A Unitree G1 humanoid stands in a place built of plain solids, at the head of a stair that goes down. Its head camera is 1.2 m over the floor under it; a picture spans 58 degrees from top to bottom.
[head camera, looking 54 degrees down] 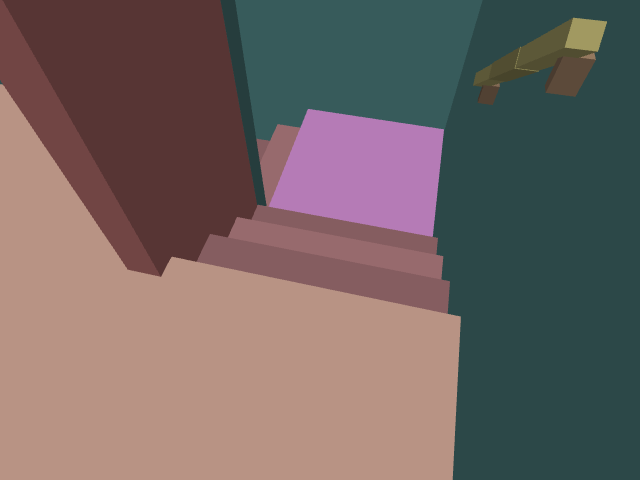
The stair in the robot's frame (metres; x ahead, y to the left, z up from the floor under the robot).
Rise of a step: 0.18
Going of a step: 0.24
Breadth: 0.95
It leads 13 degrees to the right of straight ahead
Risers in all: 4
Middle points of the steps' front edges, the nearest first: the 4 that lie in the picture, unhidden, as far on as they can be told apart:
0.69 0.02 0.00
0.92 -0.02 -0.18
1.15 -0.07 -0.35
1.38 -0.13 -0.53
